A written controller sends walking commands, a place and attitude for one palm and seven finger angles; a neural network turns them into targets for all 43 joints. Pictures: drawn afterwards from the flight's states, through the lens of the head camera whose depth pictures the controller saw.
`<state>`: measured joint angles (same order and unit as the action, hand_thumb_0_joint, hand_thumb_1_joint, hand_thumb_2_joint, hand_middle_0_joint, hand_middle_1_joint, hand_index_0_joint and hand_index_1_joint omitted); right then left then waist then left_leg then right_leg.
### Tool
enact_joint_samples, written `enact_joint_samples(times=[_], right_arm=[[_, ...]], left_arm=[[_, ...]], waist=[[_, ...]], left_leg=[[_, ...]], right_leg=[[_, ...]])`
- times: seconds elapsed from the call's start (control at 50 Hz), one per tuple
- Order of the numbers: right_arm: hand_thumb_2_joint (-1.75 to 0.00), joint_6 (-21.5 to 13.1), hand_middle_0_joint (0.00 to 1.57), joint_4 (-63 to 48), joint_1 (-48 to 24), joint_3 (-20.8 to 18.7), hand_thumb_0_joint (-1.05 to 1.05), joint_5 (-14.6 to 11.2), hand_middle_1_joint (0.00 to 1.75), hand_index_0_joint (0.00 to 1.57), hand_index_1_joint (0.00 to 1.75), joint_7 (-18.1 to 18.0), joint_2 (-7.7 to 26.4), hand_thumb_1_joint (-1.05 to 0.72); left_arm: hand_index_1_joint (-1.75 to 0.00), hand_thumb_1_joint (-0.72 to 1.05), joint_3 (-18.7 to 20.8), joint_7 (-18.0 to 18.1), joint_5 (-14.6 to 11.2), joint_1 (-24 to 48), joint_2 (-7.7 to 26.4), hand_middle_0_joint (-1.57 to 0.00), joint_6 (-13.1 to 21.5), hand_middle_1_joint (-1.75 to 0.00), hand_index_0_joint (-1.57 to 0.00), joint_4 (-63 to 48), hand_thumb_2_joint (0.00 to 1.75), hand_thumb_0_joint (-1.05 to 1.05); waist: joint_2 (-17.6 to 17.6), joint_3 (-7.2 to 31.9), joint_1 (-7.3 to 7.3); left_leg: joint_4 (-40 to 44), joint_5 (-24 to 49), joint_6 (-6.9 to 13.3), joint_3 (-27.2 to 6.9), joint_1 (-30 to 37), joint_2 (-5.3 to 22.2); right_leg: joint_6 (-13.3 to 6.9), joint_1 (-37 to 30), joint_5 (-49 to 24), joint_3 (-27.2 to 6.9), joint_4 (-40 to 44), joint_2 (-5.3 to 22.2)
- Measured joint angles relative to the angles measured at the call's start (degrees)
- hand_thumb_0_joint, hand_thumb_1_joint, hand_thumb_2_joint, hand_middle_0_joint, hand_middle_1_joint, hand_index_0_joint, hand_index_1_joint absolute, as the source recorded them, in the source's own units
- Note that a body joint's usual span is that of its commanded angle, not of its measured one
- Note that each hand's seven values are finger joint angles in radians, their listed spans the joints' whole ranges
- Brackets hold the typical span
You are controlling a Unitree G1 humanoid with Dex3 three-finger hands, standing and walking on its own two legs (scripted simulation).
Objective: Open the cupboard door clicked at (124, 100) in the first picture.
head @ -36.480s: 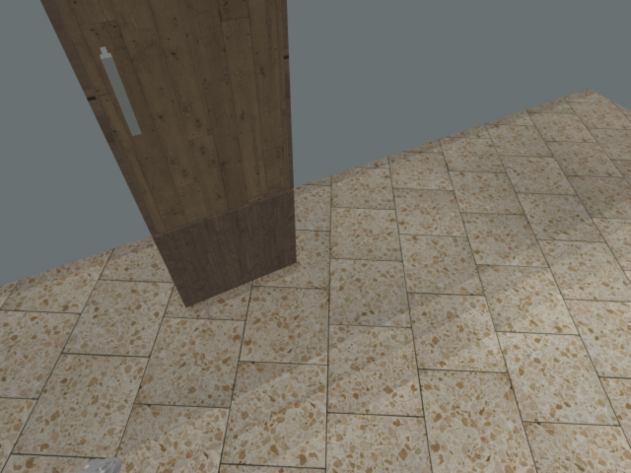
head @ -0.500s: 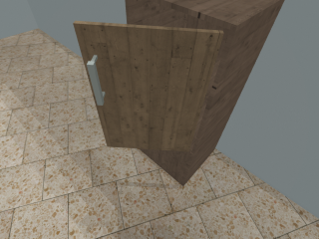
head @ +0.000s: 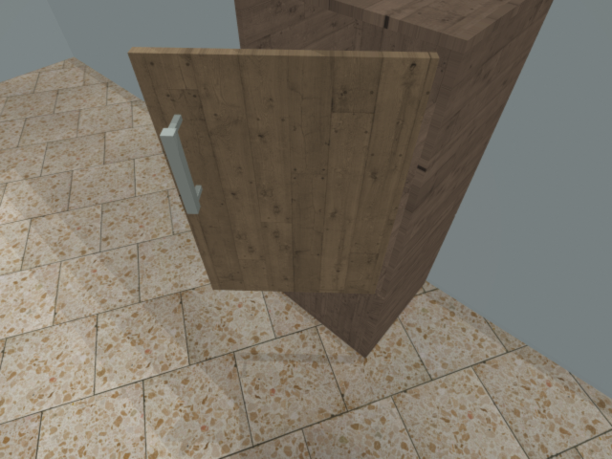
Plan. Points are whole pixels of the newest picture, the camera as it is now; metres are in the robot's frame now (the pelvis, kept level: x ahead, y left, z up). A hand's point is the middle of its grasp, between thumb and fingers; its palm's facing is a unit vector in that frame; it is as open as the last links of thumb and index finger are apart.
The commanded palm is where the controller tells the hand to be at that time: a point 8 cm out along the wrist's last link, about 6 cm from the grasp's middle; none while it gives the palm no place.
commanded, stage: come to a stop and stand still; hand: left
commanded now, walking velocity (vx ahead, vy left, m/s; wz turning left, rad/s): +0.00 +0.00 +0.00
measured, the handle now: (185, 166) +0.52 +0.22 +0.09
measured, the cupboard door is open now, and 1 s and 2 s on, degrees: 40 40 40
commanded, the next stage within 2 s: look again from close up in 0.08 s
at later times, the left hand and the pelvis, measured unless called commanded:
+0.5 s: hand out of the picture -0.01 +0.16 -0.17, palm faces +0.00 -0.98 -0.19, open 7.3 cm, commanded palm none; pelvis -0.01 -0.01 +0.01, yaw +0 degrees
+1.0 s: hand (179, 404) +0.18 +0.16 +0.01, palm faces +0.18 -0.98 -0.05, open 7.6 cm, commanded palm +0.10 +0.21 -0.04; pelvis -0.04 -0.03 -0.02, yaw +4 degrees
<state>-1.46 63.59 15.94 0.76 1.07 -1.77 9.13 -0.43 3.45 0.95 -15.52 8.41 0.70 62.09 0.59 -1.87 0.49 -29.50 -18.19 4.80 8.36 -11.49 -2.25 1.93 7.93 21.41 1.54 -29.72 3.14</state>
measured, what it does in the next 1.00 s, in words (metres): stands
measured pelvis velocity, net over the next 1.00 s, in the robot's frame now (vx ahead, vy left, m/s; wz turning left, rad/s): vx -0.04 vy -0.03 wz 0.07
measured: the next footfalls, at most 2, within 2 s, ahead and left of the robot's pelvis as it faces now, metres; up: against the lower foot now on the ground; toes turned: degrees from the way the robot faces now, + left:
none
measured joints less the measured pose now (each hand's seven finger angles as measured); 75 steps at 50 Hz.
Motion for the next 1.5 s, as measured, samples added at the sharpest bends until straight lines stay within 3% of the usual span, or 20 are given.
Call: enact_joint_samples(times=[0.78,0.8,0.82,0.86,0.9,0.98,1.04,1.08,1.14,1.2,1.26,1.3,1.36,1.44,1.5], right_arm=[[-0.9,0.39,0.2,1.56,-2.16,-0.26,0.01,-0.48,0.3,0.2,0.3,0.33,-0.17,-0.92],[-0.9,-0.01,0.2,-1.35,-0.93,-0.25,0.01,-1.13,0.3,0.2,0.3,0.23,0.05,-0.92],[-0.9,-2.47,0.2,-4.26,0.8,-0.05,0.01,-1.75,0.3,0.2,0.3,-0.38,0.18,-0.92],[-0.9,-7.86,0.2,-8.72,3.31,-0.39,0.02,-2.84,0.3,0.21,0.3,-1.12,0.39,-0.92],[-0.9,-11.03,0.2,-12.75,3.81,-0.98,0.02,-2.94,0.3,0.21,0.3,-0.98,1.17,-0.92],[-0.9,-12.19,0.2,-19.29,0.25,-1.82,0.02,-1.6,0.3,0.21,0.3,0.61,4.15,-0.91],[-0.9,-11.73,0.2,-24.26,-3.56,-2.83,0.02,-1.42,0.3,0.21,0.3,2.02,5.01,-0.91],[-0.9,-11.07,0.2,-28.19,-5.43,-3.47,0.02,-1.98,0.3,0.21,0.3,2.39,5.64,-0.91],[-0.9,-9.84,0.2,-33.34,-6.81,-3.79,0.02,-3.01,0.3,0.2,0.3,1.44,6.92,-0.91],[-0.9,-9.59,0.2,-35.93,-6.85,-3.79,0.02,-3.24,0.3,0.2,0.3,-0.08,7.32,-0.91],[-0.9,-10.46,0.2,-35.67,-6.1,-2.93,0.02,-3.03,0.3,0.2,0.3,-1.26,6.91,-0.91],[-0.9,-11.18,0.2,-34.26,-5.65,-1.71,0.01,-3.05,0.3,0.2,0.3,-1.77,6.48,-0.91],[-0.9,-11.71,0.2,-31.78,-5.03,0.28,0.01,-3.32,0.3,0.2,0.3,-2.24,5.61,-0.91],[-0.9,-11.29,0.2,-29.59,-3.29,1.93,0.02,-3.54,0.3,0.21,0.3,-2.41,4.14,-0.91],[-0.9,-11.17,0.2,-28.92,-1.33,2.1,0.02,-3.42,0.3,0.21,0.3,-2.23,3.75,-0.91]], left_arm=[[-0.3,0.91,-0.45,-0.49,0.34,-1.12,0.7,-0.2,-0.2,-0.3,-0.2,1.73,0.9,0.0],[-0.3,0.91,0.19,-0.47,-1.97,-3.91,0.67,-0.2,-3.71,-0.3,-0.21,-7.57,0.9,0.0],[-0.3,0.92,0.93,0.48,-3.28,-7.28,1.08,-0.2,-5.02,-0.3,-0.21,-18.97,0.9,0.01],[-0.3,0.92,1.13,2.87,-5.48,-11.5,2.53,-0.2,-3.46,-0.31,-0.21,-37.06,0.9,0.02],[-0.32,0.91,1.8,3.03,-7.52,-10.63,3.15,-0.2,-0.33,-0.32,-0.21,-47.88,0.89,0.02],[-0.35,0.85,5.43,-3.43,-10.55,-3.3,1.96,-0.2,12.86,-0.35,-0.21,-52.88,0.87,0.01],[-0.39,0.79,7.23,-13.13,-12.94,-0.72,2.02,-0.2,24.46,-0.39,-0.21,-51.8,0.84,0.01],[-0.41,0.74,7.89,-18.82,-13.66,-0.73,2.69,-0.21,27.7,-0.41,-0.21,-50.94,0.82,0.0],[-0.46,0.67,8.61,-22.49,-15.38,-2.81,3.73,-0.22,25.17,-0.46,-0.22,-50.54,0.8,0.0],[-0.5,0.59,10.41,-21.1,-16.04,-5.48,4.67,-0.23,22.71,-0.5,-0.23,-51.94,0.77,0.01],[-0.54,0.52,11.97,-19.56,-16.45,-6.77,5.78,-0.23,24.08,-0.55,-0.24,-55.02,0.74,0.01],[-0.57,0.47,12.64,-20.53,-17.13,-5.63,6.86,-0.23,25.67,-0.57,-0.24,-56.07,0.72,0.01],[-0.62,0.4,13.21,-24.13,-18.33,-1.67,8.67,-0.23,25.13,-0.62,-0.24,-55.31,0.69,0.01],[-0.68,0.31,14.78,-28.18,-19.74,2.58,10.74,-0.24,19.29,-0.68,-0.25,-52.24,0.65,0.01],[-0.72,0.24,16.96,-28.78,-21.0,3.2,11.11,-0.25,16.28,-0.72,-0.25,-50.59,0.62,0.01]], waist=[[-1.73,-0.81,-0.66],[-1.63,-0.83,-0.17],[-1.98,-0.66,-0.45],[-2.61,0.76,-0.51],[-2.33,1.8,0.71],[-0.03,5.82,2.11],[-0.79,8.63,1.89],[-1.64,9.04,1.4],[-2.16,8.98,0.28],[-2.07,8.6,-1.09],[-1.37,8.08,-2.05],[-0.77,7.73,-2.38],[0.29,6.94,-2.32],[1.09,6.58,-1.23],[1.28,6.68,-0.24]], left_leg=[[4.02,3.39,-1.09,-0.29,0.85,1.18],[3.13,3.17,-1.15,-0.71,-0.05,1.19],[3.2,3.28,-1.21,-0.74,-0.3,0.85],[3.75,3.98,-1.36,-0.92,-0.93,-0.27],[1.58,3.91,-1.21,-2.29,-3.16,-1.23],[-8.44,0.83,-1.57,-3.89,-13.13,-0.02],[-16.69,-1.84,-2.1,-3.55,-21.88,1.5],[-21.53,-3.39,-2.66,-3.54,-26.19,2.18],[-26.43,-5.06,-2.87,-4.3,-30.27,2.71],[-29.1,-5.96,-3.75,-5.92,-32.29,3.39],[-30.31,-6.35,-4.33,-7.99,-32.99,3.89],[-30.64,-6.41,-4.61,-9.17,-33.2,4.13],[-30.19,-6.14,-4.87,-10.13,-32.84,4.38],[-27.17,-5.12,-4.92,-9.35,-30.74,4.44],[-24.21,-4.3,-4.54,-7.99,-28.67,4.35]], right_leg=[[-0.92,-1.19,-3.6,0.28,4.84,-1.46],[-0.94,-0.58,-3.52,0.71,4.26,-1.44],[-1.46,0.68,-3.19,0.63,2.35,-1.12],[-2.18,4.01,-2.25,0.36,-2.97,-0.26],[-2.38,6.09,-1.01,0.63,-4.78,0.0],[-2.36,13.71,1.04,1.67,-10.38,-1.07],[-3.24,22.6,3.38,1.41,-18.5,-2.1],[-3.66,26.95,3.9,1.43,-23.18,-2.45],[-4.59,30.72,7.01,2.23,-28.22,-2.81],[-5.33,31.81,7.86,3.8,-29.76,-3.47],[-5.95,31.21,7.98,5.78,-29.35,-4.17],[-6.19,30.68,7.86,6.89,-28.72,-4.58],[-6.35,29.72,7.32,7.75,-27.35,-5.02],[-5.9,28.08,6.09,6.9,-24.57,-5.13],[-5.45,26.74,5.05,5.55,-22.21,-5.03]])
